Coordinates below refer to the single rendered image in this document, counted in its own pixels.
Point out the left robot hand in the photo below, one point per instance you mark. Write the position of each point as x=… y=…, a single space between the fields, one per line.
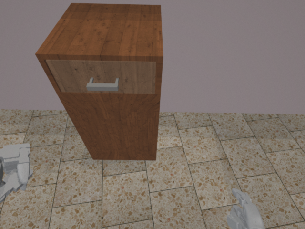
x=14 y=161

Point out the cabinet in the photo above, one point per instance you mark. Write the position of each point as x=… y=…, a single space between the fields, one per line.
x=113 y=126

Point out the right robot hand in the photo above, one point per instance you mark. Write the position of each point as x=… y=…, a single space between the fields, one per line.
x=247 y=218

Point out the drawer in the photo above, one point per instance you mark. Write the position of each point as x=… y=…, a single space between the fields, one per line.
x=135 y=77

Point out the handle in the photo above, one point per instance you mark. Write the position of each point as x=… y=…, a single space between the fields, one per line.
x=102 y=86

